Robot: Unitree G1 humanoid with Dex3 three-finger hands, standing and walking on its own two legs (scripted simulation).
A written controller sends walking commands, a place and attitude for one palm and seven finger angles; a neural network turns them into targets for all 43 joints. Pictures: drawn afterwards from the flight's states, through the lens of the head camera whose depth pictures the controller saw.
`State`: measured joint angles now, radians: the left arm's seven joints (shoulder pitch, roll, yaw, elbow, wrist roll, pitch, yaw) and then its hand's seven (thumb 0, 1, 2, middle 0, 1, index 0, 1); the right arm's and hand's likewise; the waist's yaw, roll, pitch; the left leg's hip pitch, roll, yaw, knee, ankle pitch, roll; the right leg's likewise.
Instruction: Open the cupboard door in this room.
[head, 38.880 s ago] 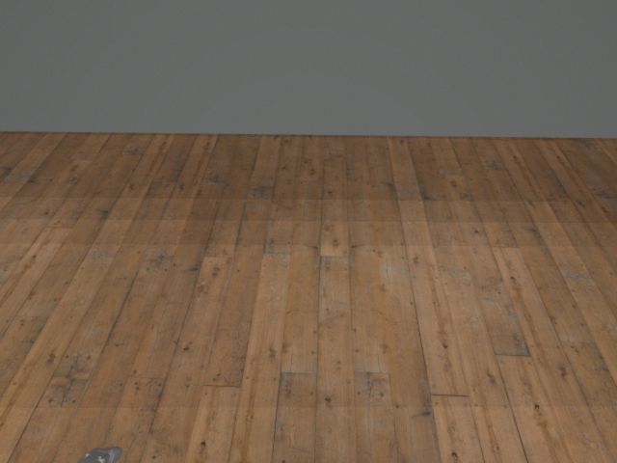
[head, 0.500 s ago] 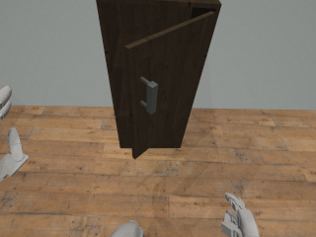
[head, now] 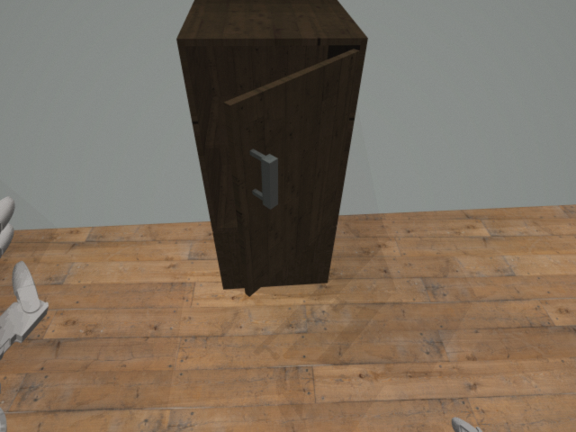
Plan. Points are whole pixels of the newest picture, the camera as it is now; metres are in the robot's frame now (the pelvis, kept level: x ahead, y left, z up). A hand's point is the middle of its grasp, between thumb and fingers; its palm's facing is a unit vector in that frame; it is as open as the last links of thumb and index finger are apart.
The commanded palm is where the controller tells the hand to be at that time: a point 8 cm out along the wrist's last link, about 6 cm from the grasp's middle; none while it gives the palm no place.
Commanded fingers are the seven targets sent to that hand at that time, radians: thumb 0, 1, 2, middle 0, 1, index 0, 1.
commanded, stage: stop stepping back and stand still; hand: left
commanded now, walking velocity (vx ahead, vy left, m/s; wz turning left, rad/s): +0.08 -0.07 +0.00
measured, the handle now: (262, 178) +0.60 +0.09 +0.03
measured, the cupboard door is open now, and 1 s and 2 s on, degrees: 43 43 43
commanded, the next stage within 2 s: let the arm hang, fingers relaxed in 0.22 s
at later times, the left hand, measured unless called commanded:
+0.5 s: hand (127, 425) +0.16 +0.25 -0.10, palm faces +0.14 -0.93 -0.34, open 7.4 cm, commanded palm none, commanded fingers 0.00 0.90 0.90 -0.20 -0.30 -0.20 -0.30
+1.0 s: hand out of the picture -0.02 +0.19 -0.17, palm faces +0.09 -0.97 -0.24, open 7.3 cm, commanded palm none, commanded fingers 0.00 0.90 0.90 -0.20 -0.30 -0.20 -0.30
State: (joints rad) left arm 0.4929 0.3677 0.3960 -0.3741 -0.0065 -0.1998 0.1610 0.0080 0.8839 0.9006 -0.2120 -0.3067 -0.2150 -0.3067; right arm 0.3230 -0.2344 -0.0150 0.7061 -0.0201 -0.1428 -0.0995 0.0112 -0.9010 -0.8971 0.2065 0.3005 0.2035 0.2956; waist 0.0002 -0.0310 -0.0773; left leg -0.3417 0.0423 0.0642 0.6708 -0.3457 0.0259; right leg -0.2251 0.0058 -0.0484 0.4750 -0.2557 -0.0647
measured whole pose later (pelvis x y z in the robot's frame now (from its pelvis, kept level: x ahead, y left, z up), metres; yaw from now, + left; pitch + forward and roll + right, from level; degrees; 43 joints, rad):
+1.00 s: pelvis -0.01 +0.00 +0.00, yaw +4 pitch -1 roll +0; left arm 0.23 0.18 0.02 1.13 0.01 0.01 0.02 0.00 0.91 0.90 -0.20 -0.30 -0.20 -0.30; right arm 0.27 -0.15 -0.01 1.13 -0.03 0.01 -0.02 0.00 -0.91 -0.90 0.20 0.30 0.20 0.29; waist -0.01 0.03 0.06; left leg -0.18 0.00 -0.01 0.40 -0.20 0.00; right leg -0.17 0.03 0.00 0.40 -0.20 -0.03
